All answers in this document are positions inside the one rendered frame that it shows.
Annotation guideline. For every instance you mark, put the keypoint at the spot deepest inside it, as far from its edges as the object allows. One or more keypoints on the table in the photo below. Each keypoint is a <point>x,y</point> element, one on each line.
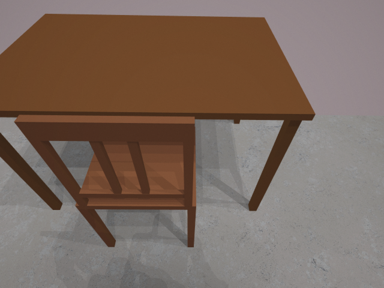
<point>132,65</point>

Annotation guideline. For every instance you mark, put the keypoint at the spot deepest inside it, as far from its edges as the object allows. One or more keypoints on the chair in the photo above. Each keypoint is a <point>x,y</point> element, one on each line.
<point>139,162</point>

